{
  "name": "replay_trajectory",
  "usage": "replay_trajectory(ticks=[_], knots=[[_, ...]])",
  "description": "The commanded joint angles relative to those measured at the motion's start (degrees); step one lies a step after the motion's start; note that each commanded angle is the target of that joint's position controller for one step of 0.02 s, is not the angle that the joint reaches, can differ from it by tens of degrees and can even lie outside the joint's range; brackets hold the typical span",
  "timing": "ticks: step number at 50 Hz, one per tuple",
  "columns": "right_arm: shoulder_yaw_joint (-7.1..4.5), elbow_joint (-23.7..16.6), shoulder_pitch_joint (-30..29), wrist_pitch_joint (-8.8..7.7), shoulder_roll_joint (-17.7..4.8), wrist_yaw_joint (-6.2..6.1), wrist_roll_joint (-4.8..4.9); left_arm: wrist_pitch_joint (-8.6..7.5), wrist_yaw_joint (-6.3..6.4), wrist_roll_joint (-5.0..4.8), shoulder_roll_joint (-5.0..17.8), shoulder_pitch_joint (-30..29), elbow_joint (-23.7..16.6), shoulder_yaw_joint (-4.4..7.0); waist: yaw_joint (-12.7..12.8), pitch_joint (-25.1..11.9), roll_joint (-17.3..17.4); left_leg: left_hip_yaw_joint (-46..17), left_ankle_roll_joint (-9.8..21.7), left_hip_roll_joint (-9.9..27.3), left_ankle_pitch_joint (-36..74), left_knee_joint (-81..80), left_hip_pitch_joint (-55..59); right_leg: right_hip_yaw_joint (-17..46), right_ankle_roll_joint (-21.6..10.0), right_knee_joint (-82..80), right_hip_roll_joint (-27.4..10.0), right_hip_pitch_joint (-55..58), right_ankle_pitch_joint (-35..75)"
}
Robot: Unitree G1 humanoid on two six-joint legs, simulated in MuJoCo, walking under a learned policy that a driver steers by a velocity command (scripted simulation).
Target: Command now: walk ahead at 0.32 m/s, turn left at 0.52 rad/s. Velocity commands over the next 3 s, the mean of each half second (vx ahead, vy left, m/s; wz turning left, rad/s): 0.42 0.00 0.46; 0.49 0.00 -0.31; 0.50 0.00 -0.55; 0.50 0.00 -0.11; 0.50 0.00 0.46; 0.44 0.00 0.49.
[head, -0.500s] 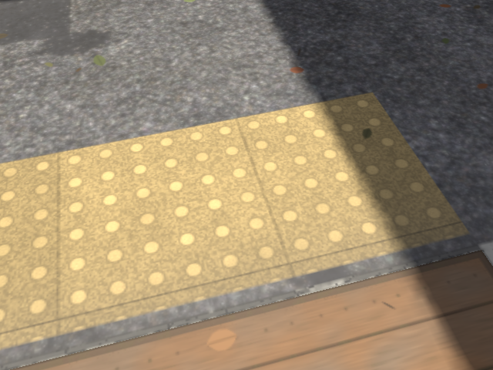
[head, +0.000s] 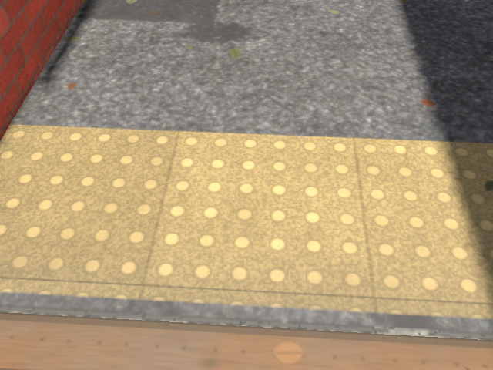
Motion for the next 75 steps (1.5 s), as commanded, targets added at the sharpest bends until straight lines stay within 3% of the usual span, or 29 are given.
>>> replay_trajectory(ticks=[1,6,12,15,19,20,21,22,23,24,28,31,34,39,45,48,49,50,51,52,53,55,60,65,70,71,72,73,75], knots=[[2.29,-3.8,-4.5,-1.42,1.9,0.85,0.02,1.77,-2.02,0.96,-3.3,2.5,2.2,-3.91,-1.5,1.3,-2.2,-0.9,3.5,2.7,3.7,23.0,-29.5,18.9,-10.3,-16.4,-18.3,13.2,-2.2],[7.09,-4.8,-13.2,-0.86,7.0,1.70,0.97,1.78,-2.12,5.35,-4.4,18.3,16.3,-5.23,3.0,2.7,-2.5,1.1,9.0,4.8,3.0,37.9,-54.7,12.4,-11.5,-18.2,-19.1,22.3,2.5],[9.07,-9.1,-23.0,2.39,5.3,2.33,1.08,0.29,-2.61,6.71,-6.5,21.3,23.4,-6.83,2.6,3.9,-2.1,8.2,9.7,12.6,14.5,11.8,-48.9,0.6,-8.2,-27.2,-17.6,15.8,10.0],[9.67,-10.4,-26.8,5.61,7.6,4.53,0.12,-1.32,-5.31,2.38,-1.1,13.0,21.2,-6.07,-3.4,3.8,-8.3,17.7,6.2,8.0,-0.4,0.0,-14.3,-7.2,-11.0,-32.4,-19.2,-2.9,39.5],[6.55,-1.6,-6.6,3.21,1.2,3.55,1.01,-2.16,-4.85,1.57,10.8,13.2,19.7,-2.00,-9.1,-4.8,-15.0,18.7,5.8,-2.1,2.0,-25.3,7.6,-9.1,-6.7,-9.7,-19.2,18.5,96.1],[6.00,1.9,5.0,2.22,-1.2,2.59,2.63,-2.73,-5.58,4.57,6.6,19.0,19.7,-2.54,-9.6,-15.7,-8.4,3.6,10.5,2.4,16.8,-23.7,38.0,-5.0,-2.8,6.5,-15.7,-3.7,84.2],[4.57,6.3,21.9,2.51,-5.4,0.86,0.67,-2.49,-6.97,5.40,4.4,15.8,17.1,-2.96,-15.8,-22.1,2.5,-22.4,15.6,10.1,9.6,-44.9,55.3,0.1,0.7,26.8,-6.4,-21.8,32.7],[1.88,12.2,33.7,1.82,-11.5,0.22,-1.65,-0.84,-8.63,1.16,1.7,9.5,15.8,-1.92,-17.0,-20.5,4.4,-42.8,13.3,18.2,3.0,-60.2,49.6,14.0,0.2,54.1,1.2,-28.8,11.8],[1.02,13.9,31.2,-0.81,-12.7,-0.36,-2.44,-1.28,-8.15,-1.19,-1.3,2.8,13.5,-1.14,-14.4,-8.7,4.4,-39.0,5.8,17.6,-3.1,-61.3,37.3,23.3,-0.8,67.6,2.8,-37.1,16.0],[1.88,14.6,23.0,-2.39,-7.9,-0.06,-0.93,-2.00,-6.73,-0.38,-3.2,1.8,13.5,-1.51,-10.0,-3.7,7.1,-29.9,5.4,16.9,-3.4,-59.0,25.0,24.0,-1.6,73.6,1.1,-36.5,17.8],[6.11,14.8,0.9,-2.16,6.4,1.17,-2.21,0.04,-5.68,-0.86,-5.9,-2.1,11.1,-3.17,3.8,-1.8,-3.7,-13.0,2.9,17.7,6.6,-63.2,5.5,20.1,-7.3,78.3,-3.1,-39.8,21.4],[5.87,12.6,-2.2,-4.38,5.5,-0.55,-1.89,-0.94,-6.49,0.02,-3.6,-6.6,10.3,-2.30,5.0,0.6,0.9,2.8,-0.8,12.4,11.1,-70.4,1.4,14.3,-6.7,65.6,-5.7,-33.5,20.6],[5.66,14.0,7.4,-5.28,1.2,-2.11,-3.34,-2.28,-7.75,-0.38,1.1,-19.6,6.1,-0.86,-1.9,-0.5,3.6,9.8,-0.3,11.2,25.0,-72.8,13.1,10.6,-3.7,46.5,-5.7,-34.0,26.1],[4.63,17.5,20.4,-5.17,-3.7,-0.36,-1.66,1.16,-7.17,-0.90,-2.4,-27.6,3.2,-0.90,-5.9,4.5,5.1,11.4,2.9,17.8,44.4,-77.8,36.3,6.0,0.9,18.4,-4.5,-33.1,26.4],[3.09,19.4,23.6,-4.17,-5.7,-0.50,-1.64,1.68,-6.02,-1.70,0.4,-29.6,2.0,1.01,-3.8,5.0,5.5,16.4,-1.6,20.1,69.2,-71.5,52.1,1.1,-1.5,5.5,0.7,-23.9,15.2],[1.95,17.3,21.0,-3.27,-7.9,-1.41,-3.07,-0.23,-3.54,-2.86,5.3,-17.6,5.4,3.29,0.9,-0.9,5.3,18.0,-4.9,18.4,78.1,-55.9,43.3,0.6,-5.2,5.0,5.6,0.5,19.7],[3.26,16.3,25.0,-3.45,-3.1,-2.22,-4.04,-0.90,-2.57,-1.84,6.5,-6.4,9.1,3.67,1.3,-11.6,-0.4,16.5,-8.9,16.0,63.2,-41.3,23.9,8.5,-11.7,12.9,1.5,29.3,29.0],[5.37,13.9,24.7,-3.86,0.2,-1.00,-4.24,-1.06,-1.88,-1.18,7.4,8.2,13.0,3.71,6.4,-20.3,-10.8,13.1,-14.4,6.0,14.9,-22.1,1.2,32.0,-21.7,5.2,-10.5,53.4,26.3],[3.91,10.7,12.3,-3.40,-3.0,1.11,-1.80,-0.50,-1.85,0.16,5.7,16.9,17.0,3.61,11.1,-17.0,-6.7,5.1,-11.5,1.1,-8.0,-12.1,-7.9,41.3,-18.8,-6.6,-13.9,53.0,21.5],[3.29,7.8,3.8,-3.68,-2.8,1.12,-0.68,-1.27,-1.68,-0.11,8.2,10.8,16.8,5.09,9.8,-3.5,-4.8,0.1,-8.5,3.9,-5.3,-7.4,-14.6,37.0,-14.8,-9.5,-12.7,41.2,19.0],[1.99,1.7,-1.8,-6.85,-5.0,-2.51,6.75,0.00,-1.69,-5.70,8.5,-5.3,10.9,4.19,1.5,1.9,-9.1,1.7,-7.0,4.5,-0.1,-6.0,-11.7,38.5,-16.2,-12.6,-13.4,25.1,27.2],[1.45,1.6,2.5,-7.71,-5.3,-3.91,4.22,0.28,-1.90,-4.95,3.3,-11.1,7.3,2.20,-4.9,-0.1,-0.6,1.6,-5.9,8.2,3.4,-8.8,-2.6,30.2,-14.5,-15.1,-10.8,10.4,31.0],[2.01,-2.4,-1.3,-5.04,-0.8,-3.86,0.72,1.35,-0.48,-3.90,6.2,-9.6,3.6,2.43,-5.9,3.3,0.3,6.5,-8.1,8.8,15.5,-35.4,6.5,19.5,-10.6,-17.9,-3.2,-11.3,25.4],[1.49,-6.0,-11.0,-4.18,-3.9,-4.06,2.94,2.03,0.18,-5.69,7.3,-0.5,4.7,3.46,-0.9,1.6,-4.6,3.5,-10.1,4.6,28.0,-56.8,13.7,25.4,-8.0,-13.7,-3.5,-5.0,11.1],[-1.32,-4.1,2.7,-5.35,-9.3,-3.70,1.64,2.37,-0.09,-4.28,3.1,-2.1,1.2,3.03,-8.4,-7.0,-3.6,-0.7,-3.2,9.6,18.2,-60.0,32.4,26.6,-3.3,12.0,-1.0,0.0,15.1],[-2.00,-3.3,10.7,-4.85,-12.3,-3.85,1.77,2.16,-0.19,-2.76,-0.6,0.9,0.2,1.92,-9.3,-14.4,6.3,-12.7,-0.7,20.0,20.4,-59.3,47.6,18.7,-0.8,28.4,4.4,-9.4,-6.3],[-2.71,-1.5,13.1,-4.30,-15.7,-3.39,1.50,1.51,-0.49,-5.62,0.7,8.9,-1.7,1.63,-5.0,-18.4,27.6,-43.1,10.5,31.7,1.2,-67.3,58.6,15.5,1.3,44.6,5.2,-28.8,-16.7],[-1.54,-3.7,10.3,-4.03,-8.8,-3.50,1.59,1.61,-0.16,-5.94,5.5,6.9,0.6,2.44,-7.3,-13.2,15.5,-42.9,9.6,29.2,-9.5,-70.5,54.1,17.1,2.6,51.3,1.4,-33.5,-10.9],[-0.32,-3.6,5.8,-3.02,-5.6,-3.54,0.98,2.29,-0.19,-4.49,6.5,-4.5,-1.6,2.96,-7.4,-3.0,1.9,-23.8,5.8,23.1,0.6,-71.0,38.0,13.8,3.2,50.5,-2.0,-30.7,-0.7]])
